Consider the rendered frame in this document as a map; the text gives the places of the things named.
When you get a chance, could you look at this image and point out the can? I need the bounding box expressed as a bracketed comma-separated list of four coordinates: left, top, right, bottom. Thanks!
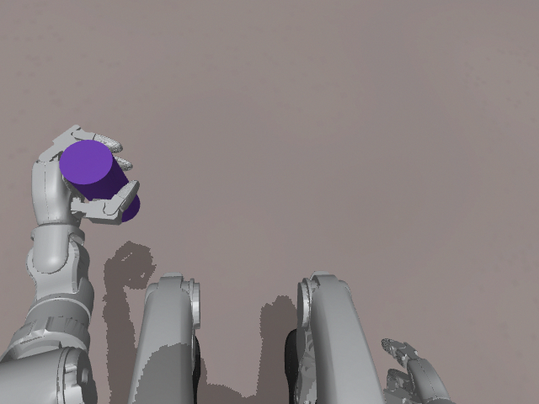
[59, 140, 140, 222]

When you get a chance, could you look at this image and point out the left robot arm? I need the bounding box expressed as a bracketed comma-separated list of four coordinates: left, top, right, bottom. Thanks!
[0, 223, 98, 404]

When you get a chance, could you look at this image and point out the right robot foot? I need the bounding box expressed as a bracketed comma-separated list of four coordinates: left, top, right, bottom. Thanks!
[285, 329, 317, 404]

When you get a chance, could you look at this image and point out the left robot hand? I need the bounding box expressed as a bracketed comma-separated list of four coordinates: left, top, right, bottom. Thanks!
[31, 125, 140, 228]

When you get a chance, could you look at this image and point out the right robot hand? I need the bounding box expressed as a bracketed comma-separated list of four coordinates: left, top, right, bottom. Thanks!
[382, 338, 451, 404]

